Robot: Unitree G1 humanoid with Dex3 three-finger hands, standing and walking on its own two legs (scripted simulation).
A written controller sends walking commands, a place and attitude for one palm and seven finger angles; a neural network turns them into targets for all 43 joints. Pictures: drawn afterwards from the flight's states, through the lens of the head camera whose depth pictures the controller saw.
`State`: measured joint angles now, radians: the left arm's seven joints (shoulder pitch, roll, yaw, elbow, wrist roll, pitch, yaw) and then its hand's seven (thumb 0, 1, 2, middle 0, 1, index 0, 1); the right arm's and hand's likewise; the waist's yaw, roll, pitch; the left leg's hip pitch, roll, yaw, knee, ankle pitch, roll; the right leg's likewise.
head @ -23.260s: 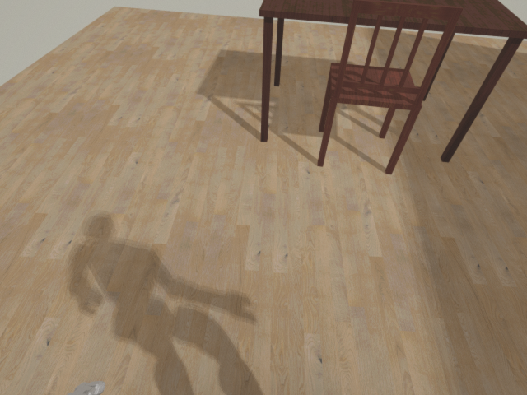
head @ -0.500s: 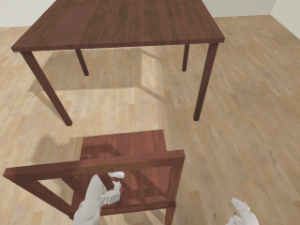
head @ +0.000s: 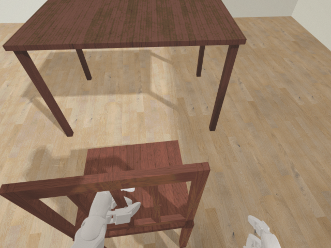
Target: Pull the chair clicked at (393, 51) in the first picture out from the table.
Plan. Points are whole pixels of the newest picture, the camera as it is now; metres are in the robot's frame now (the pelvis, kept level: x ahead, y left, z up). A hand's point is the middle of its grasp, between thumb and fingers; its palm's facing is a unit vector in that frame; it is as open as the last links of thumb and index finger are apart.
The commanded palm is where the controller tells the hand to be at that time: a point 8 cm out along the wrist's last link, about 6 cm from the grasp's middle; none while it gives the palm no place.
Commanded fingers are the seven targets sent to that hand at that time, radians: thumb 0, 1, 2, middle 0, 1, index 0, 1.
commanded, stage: open the thumb and straighten the fingers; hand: left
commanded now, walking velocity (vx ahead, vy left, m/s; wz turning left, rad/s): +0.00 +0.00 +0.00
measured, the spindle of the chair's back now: (124, 208) +0.24 +0.12 -0.08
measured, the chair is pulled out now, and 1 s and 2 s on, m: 0.62 0.62 0.62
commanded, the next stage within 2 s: draw the fingers out of the gap in 0.52 s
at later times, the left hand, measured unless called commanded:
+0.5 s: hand (123, 203) +0.24 +0.12 -0.05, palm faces -0.02 -0.98 -0.17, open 16.9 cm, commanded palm +0.23 +0.17 -0.03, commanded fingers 0.00 -0.55 0.20 0.00 0.00 0.00 0.00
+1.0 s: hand (119, 229) +0.19 +0.12 -0.05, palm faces -0.02 -0.99 -0.16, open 17.5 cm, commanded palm +0.16 +0.17 -0.03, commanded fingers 0.00 -0.55 0.20 0.00 0.00 0.00 0.00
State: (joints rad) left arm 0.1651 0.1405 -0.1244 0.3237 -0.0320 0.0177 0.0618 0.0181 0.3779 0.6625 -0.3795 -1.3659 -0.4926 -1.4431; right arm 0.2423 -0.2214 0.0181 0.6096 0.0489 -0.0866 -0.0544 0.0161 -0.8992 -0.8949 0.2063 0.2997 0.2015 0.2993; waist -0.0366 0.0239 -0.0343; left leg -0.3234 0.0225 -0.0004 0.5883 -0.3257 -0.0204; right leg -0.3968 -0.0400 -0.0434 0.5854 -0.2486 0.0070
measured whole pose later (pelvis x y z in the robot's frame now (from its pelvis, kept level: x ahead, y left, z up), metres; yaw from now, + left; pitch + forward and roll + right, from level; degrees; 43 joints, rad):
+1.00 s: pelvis +0.04 +0.00 -0.04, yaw +2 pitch +11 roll -1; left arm 0.63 0.15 -0.18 -0.28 0.02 0.25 0.06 -0.01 -0.54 0.20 -0.01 0.00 0.00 0.00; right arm 0.28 -0.22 0.01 0.45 0.03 -0.14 -0.11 0.02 -0.90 -0.90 0.21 0.30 0.20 0.30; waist -0.01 0.05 -0.16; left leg -0.58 0.01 -0.05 0.92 -0.54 -0.02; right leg -0.64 -0.06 -0.08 0.90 -0.46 0.02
